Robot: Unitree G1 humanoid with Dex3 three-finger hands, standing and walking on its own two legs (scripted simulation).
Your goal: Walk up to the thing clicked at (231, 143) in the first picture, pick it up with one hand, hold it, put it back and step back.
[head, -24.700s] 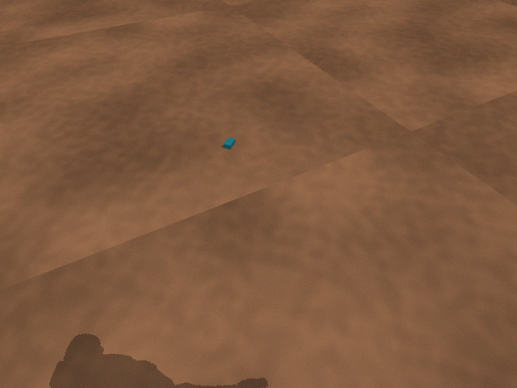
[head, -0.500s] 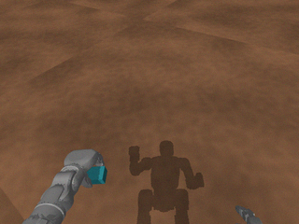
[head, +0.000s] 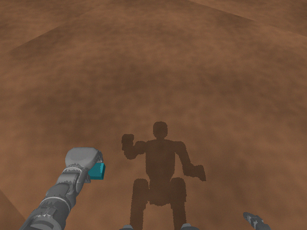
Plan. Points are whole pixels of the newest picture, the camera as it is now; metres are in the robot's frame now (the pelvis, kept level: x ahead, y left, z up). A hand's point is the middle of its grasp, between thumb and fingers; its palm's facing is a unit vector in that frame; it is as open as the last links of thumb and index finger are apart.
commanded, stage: crouch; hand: left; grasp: from above
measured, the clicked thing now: (91, 171) +0.33 +0.21 -0.13
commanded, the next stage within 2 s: lower in 1.54 s
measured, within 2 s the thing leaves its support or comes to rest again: neither
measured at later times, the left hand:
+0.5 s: hand (102, 178) +0.37 +0.23 -0.34, palm faces -0.46 +0.04 -0.89, open 7.3 cm
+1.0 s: hand (107, 181) +0.40 +0.24 -0.49, palm faces -0.46 +0.01 -0.89, open 7.3 cm
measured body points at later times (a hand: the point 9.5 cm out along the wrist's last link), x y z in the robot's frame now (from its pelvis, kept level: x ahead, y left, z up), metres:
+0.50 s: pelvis -0.06 +0.01 -0.21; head +0.13 +0.02 +0.20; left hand +0.39 +0.23 -0.29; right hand -0.01 -0.27 -0.34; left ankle +0.03 +0.12 -0.70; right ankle +0.02 -0.13 -0.70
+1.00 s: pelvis -0.06 +0.00 -0.32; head +0.18 +0.03 +0.06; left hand +0.42 +0.24 -0.44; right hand +0.00 -0.28 -0.44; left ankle +0.03 +0.12 -0.70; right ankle +0.02 -0.13 -0.70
